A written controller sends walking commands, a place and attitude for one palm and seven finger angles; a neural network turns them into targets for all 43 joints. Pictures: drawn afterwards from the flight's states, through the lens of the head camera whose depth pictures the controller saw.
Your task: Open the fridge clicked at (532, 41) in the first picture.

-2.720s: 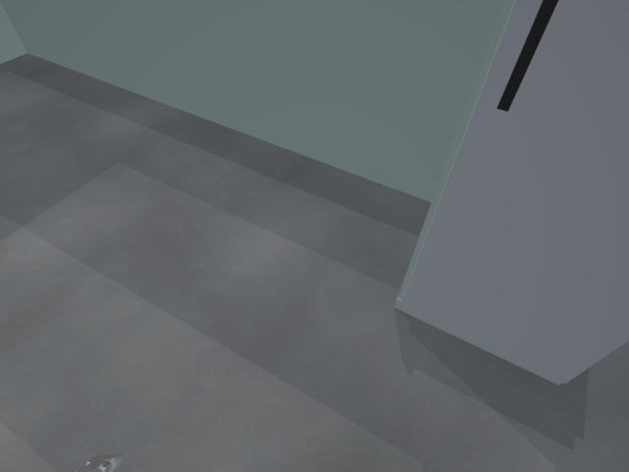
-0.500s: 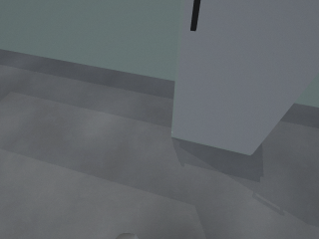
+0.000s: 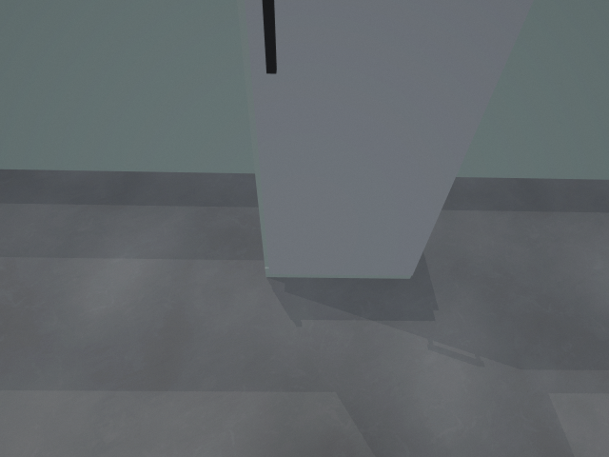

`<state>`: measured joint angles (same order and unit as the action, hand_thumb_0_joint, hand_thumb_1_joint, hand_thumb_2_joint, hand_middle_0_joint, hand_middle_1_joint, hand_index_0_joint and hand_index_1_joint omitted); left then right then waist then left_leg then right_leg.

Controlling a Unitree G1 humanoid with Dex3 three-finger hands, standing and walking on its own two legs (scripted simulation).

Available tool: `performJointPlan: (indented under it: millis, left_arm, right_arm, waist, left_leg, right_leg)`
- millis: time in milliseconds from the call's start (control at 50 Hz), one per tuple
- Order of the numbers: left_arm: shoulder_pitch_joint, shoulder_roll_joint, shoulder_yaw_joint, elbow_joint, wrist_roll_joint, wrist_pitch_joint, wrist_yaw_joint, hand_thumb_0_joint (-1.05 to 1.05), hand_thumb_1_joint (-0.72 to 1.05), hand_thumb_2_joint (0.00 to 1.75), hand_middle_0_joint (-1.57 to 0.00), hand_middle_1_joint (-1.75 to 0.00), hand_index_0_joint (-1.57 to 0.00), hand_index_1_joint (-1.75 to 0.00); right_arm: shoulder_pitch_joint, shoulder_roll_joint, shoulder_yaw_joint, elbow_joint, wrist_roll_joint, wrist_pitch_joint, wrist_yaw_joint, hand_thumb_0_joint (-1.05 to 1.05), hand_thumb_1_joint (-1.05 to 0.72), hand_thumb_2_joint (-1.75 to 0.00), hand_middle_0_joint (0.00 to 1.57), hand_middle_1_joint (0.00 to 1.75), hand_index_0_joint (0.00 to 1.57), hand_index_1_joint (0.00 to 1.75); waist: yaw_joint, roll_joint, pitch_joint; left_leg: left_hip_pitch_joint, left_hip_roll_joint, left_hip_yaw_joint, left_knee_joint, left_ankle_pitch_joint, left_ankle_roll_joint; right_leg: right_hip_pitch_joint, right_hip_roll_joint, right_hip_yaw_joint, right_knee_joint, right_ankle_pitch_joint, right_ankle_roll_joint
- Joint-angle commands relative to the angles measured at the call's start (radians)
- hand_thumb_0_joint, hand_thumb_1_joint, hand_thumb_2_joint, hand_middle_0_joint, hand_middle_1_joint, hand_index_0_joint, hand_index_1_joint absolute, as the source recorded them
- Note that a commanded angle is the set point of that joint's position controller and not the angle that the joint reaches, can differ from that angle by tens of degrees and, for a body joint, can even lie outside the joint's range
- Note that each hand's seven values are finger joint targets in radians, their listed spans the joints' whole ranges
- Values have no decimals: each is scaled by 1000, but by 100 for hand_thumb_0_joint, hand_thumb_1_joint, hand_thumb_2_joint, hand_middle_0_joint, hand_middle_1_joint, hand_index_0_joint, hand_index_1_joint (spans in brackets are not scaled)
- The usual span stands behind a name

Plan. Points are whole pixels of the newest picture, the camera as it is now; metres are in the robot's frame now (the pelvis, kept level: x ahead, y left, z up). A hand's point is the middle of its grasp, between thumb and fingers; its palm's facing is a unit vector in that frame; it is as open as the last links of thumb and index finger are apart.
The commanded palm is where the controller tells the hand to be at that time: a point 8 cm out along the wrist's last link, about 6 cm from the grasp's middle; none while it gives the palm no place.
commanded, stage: take the last steps up to it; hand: left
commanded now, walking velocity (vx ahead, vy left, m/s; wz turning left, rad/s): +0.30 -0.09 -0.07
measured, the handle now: out of the picture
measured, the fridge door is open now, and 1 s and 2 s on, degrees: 0 0 0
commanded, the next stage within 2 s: come to a stop and stand still in 0.78 s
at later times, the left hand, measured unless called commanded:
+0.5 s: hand out of the picture +0.04 +0.13 -0.19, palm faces +0.06 -0.99 -0.13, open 7.3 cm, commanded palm none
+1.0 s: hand (244, 323) +0.38 +0.12 -0.17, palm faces +0.00 -0.97 -0.23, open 7.3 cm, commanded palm none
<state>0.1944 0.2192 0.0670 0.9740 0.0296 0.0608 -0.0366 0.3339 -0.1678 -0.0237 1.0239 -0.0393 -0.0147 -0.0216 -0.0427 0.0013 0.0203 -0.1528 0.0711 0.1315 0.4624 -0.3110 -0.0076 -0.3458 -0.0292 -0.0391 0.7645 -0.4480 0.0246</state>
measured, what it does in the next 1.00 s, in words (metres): walks ahead: right foot, then left foot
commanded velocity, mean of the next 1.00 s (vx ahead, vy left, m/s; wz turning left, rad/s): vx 0.16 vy -0.02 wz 0.00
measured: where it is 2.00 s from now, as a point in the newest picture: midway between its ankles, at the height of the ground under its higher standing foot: (316, 443)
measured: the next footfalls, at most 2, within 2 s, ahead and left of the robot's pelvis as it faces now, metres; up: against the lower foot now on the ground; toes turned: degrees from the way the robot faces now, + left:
right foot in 0.06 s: +0.04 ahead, -0.13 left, +0.00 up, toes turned -5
left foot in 0.50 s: +0.28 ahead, +0.08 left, +0.00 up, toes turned +7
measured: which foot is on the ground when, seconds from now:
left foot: down 0.00-0.08, up 0.10-0.48, down 0.50-0.94, up 0.96-1.00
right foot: up 0.00-0.04, down 0.06-0.50, up 0.52-0.92, down 0.94-1.00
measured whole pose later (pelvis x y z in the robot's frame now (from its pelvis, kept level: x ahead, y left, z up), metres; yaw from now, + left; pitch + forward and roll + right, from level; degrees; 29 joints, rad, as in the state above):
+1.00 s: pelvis +0.32 -0.06 -0.01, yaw +0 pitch -1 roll +0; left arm 0.20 0.16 0.04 1.06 0.03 -0.05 0.01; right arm 0.35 -0.14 -0.04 1.13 -0.01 -0.01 -0.02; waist -0.03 0.04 0.05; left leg -0.18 0.07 0.08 0.69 -0.50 -0.02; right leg -0.34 -0.05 -0.13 0.59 -0.22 -0.03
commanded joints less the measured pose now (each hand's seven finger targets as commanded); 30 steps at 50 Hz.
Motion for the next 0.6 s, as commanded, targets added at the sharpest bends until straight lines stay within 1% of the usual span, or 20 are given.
performJointPlan:
  millis: [0,20,40,60,80,100,140,180,240,340,380,400,440,460,480,500,520,540,560,580]
  left_arm:
    - [12,30,7,-56,-3,-52,-7,0,90,90,-20,-30,-20,-30]
    - [97,60,15,-20,-1,-63,1,0,90,90,-20,-30,-20,-30]
    - [202,148,30,20,3,-78,16,0,90,90,-20,-30,-20,-30]
    - [282,218,41,43,-11,-79,32,0,90,90,-20,-30,-20,-30]
    - [287,196,39,54,-17,-84,44,0,90,90,-20,-30,-20,-30]
    - [237,160,30,56,-13,-86,47,0,90,90,-20,-30,-20,-30]
    - [150,85,5,44,-8,-98,52,0,90,90,-20,-30,-20,-30]
    - [138,54,-1,49,-4,-112,55,0,90,90,-20,-30,-20,-30]
    - [186,50,-14,79,-6,-124,55,0,90,90,-20,-30,-20,-30]
    - [259,63,-16,132,-3,-133,62,0,90,90,-20,-30,-20,-30]
    - [255,73,-13,141,0,-132,63,0,90,90,-20,-30,-20,-30]
    - [253,76,-13,146,-1,-131,61,0,90,90,-20,-30,-20,-30]
    - [235,73,-12,149,-9,-130,58,0,90,90,-20,-30,-20,-30]
    - [253,39,-12,141,-13,-128,52,0,90,90,-20,-30,-20,-30]
    - [308,-20,-18,117,-24,-123,41,0,90,90,-20,-30,-20,-30]
    - [276,11,-18,96,-13,-120,45,0,90,90,-20,-30,-20,-30]
    - [206,6,-15,88,-9,-114,42,0,90,90,-20,-30,-20,-30]
    - [171,-2,-12,85,-3,-113,34,0,90,90,-20,-30,-20,-30]
    - [185,-9,-13,94,3,-108,27,0,90,90,-20,-30,-20,-30]
    - [215,-34,-13,103,7,-98,25,0,90,90,-20,-30,-20,-30]
  right_arm:
    - [40,-219,-57,-13,2,-13,-13,0,-90,-90,20,30,20,30]
    - [37,-195,-54,-9,8,-14,-8,0,-90,-90,20,30,20,30]
    - [37,-124,-36,-27,23,-18,0,0,-90,-90,20,30,20,30]
    - [-75,-99,-22,-83,15,-15,8,0,-90,-90,20,30,20,30]
    - [-129,-131,-33,-85,10,-10,9,0,-90,-90,20,30,20,30]
    - [-147,-119,-38,-77,10,-10,15,0,-90,-90,20,30,20,30]
    - [-85,-95,-44,-37,2,-4,24,0,-90,-90,20,30,20,30]
    - [-22,-58,-43,-12,0,4,28,0,-90,-90,20,30,20,30]
    - [-56,-51,-42,-24,4,4,35,0,-90,-90,20,30,20,30]
    - [-172,-48,-34,-63,13,-14,45,0,-90,-90,20,30,20,30]
    - [-177,-42,-32,-65,18,-21,46,0,-90,-90,20,30,20,30]
    - [-154,-46,-33,-55,19,-25,42,0,-90,-90,20,30,20,30]
    - [40,-72,-41,12,12,-37,24,0,-90,-90,20,30,20,30]
    - [179,-146,-58,46,2,-45,12,0,-90,-90,20,30,20,30]
    - [253,-249,-77,63,-3,-45,3,0,-90,-90,20,30,20,30]
    - [213,-252,-74,55,15,-33,-2,0,-90,-90,20,30,20,30]
    - [123,-208,-71,32,21,-30,-5,0,-90,-90,20,30,20,30]
    - [59,-153,-57,13,19,-37,-6,0,-90,-90,20,30,20,30]
    - [11,-106,-43,9,19,-46,-7,0,-90,-90,20,30,20,30]
    - [-8,-86,-36,7,17,-54,-8,0,-90,-90,20,30,20,30]
  waist:
    - [40,111,1]
    - [74,39,-35]
    - [116,-176,-80]
    - [164,-289,-30]
    - [170,-249,11]
    - [140,-188,79]
    - [65,-73,106]
    - [28,-85,105]
    - [36,-107,107]
    - [58,-100,106]
    - [46,-93,111]
    - [30,-83,104]
    - [-56,-44,19]
    - [-99,82,-72]
    - [-82,340,-133]
    - [-69,263,-136]
    - [-54,171,-34]
    - [-28,103,49]
    - [8,65,78]
    - [30,58,63]
  left_leg:
    - [-67,226,-205,-103,16,108]
    - [-162,177,-141,24,-6,67]
    - [-396,80,8,284,-135,11]
    - [-576,9,4,510,-337,-15]
    - [-588,49,-93,590,-263,4]
    - [-604,63,-94,640,-202,1]
    - [-531,83,-83,625,-83,-15]
    - [-472,78,-55,584,-20,-28]
    - [-478,69,-38,514,47,-32]
    - [-469,56,-26,346,56,-3]
    - [-376,41,-24,271,40,21]
    - [-302,11,6,225,41,29]
    - [-17,-46,32,95,132,48]
    - [188,69,-136,18,113,90]
    - [326,355,-538,-140,88,197]
    - [241,408,-636,-241,-125,238]
    - [101,385,-607,-284,-262,228]
    - [-5,344,-535,-302,-257,210]
    - [-79,306,-448,-307,-195,185]
    - [-112,279,-366,-304,-111,174]
  right_leg:
    - [153,37,-69,-295,125,-25]
    - [328,12,-33,-390,173,-47]
    - [550,-201,212,-479,32,-121]
    - [515,-373,486,-574,5,-216]
    - [410,-356,481,-601,-62,-247]
    - [346,-334,456,-618,-115,-260]
    - [243,-262,282,-593,40,-224]
    - [195,-220,181,-595,166,-208]
    - [221,-199,146,-596,301,-204]
    - [314,-208,135,-548,499,-207]
    - [284,-215,130,-519,522,-202]
    - [271,-197,109,-474,586,-192]
    - [205,-130,37,-218,718,-154]
    - [72,-62,6,25,552,-115]
    - [-165,70,-75,347,-29,-68]
    - [-213,49,31,494,-120,-84]
    - [-270,-1,48,556,-34,-86]
    - [-285,-44,58,551,49,-80]
    - [-247,-70,60,507,94,-72]
    - [-207,-77,52,464,111,-63]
